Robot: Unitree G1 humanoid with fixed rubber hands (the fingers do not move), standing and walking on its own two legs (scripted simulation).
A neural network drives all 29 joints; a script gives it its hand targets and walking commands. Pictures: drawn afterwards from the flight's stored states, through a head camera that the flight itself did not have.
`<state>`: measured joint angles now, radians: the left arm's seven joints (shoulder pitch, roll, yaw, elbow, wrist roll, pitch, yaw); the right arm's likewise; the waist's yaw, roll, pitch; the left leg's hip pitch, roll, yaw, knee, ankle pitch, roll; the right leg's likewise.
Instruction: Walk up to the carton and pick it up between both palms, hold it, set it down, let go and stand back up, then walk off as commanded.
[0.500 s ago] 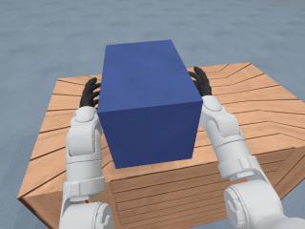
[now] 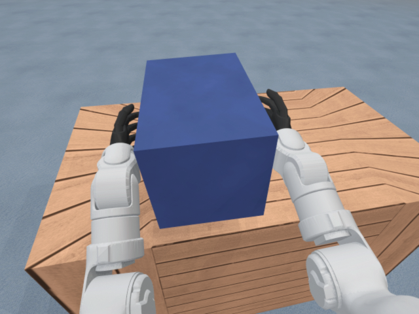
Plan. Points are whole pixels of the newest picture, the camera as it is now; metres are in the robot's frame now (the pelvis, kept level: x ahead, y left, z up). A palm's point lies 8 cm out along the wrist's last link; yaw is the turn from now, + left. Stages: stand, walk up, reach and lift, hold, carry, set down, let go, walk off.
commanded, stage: hold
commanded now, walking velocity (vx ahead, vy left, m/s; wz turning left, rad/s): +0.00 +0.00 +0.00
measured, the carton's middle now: (201, 132) +0.41 +0.01 +0.18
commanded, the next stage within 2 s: set down in 0.62 s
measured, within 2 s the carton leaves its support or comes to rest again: neither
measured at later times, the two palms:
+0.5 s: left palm (123, 147) +0.36 +0.15 +0.19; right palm (277, 133) +0.37 -0.13 +0.20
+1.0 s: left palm (123, 143) +0.37 +0.15 +0.19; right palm (272, 127) +0.39 -0.13 +0.20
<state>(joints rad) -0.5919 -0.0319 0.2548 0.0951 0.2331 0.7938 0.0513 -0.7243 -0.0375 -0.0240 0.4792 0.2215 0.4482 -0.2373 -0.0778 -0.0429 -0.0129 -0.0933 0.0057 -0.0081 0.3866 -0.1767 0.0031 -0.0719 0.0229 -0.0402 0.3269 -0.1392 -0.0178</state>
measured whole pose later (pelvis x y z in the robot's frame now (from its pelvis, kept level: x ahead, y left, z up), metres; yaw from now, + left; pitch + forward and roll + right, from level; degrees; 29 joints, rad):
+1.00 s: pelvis +0.01 -0.01 +0.00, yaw +0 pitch -8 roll +0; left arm -0.67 -0.08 0.36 0.32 0.34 0.58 0.01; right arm -0.78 0.02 -0.17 0.70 0.03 0.23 -0.15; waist -0.02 -0.04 0.00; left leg -0.03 0.00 0.00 0.33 -0.16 0.00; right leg -0.04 0.02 -0.03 0.32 -0.15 -0.02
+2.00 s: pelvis +0.02 -0.02 +0.00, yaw +0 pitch +1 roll -1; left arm -0.60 -0.09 0.30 0.45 0.26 0.40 0.13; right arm -0.80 -0.01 -0.21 0.95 -0.03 -0.02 -0.07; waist 0.08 -0.06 -0.02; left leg -0.21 0.03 -0.02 0.37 -0.17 -0.03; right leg -0.18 0.05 -0.06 0.29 -0.13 -0.05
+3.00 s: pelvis +0.04 -0.01 +0.00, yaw -1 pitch +12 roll -2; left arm -0.67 -0.16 0.42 0.70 0.28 0.17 0.18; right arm -0.87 -0.05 -0.43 1.18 -0.23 -0.17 0.03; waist 0.13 0.00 -0.15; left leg -0.41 0.05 0.00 0.40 -0.20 -0.03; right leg -0.36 0.06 -0.04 0.26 -0.12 -0.05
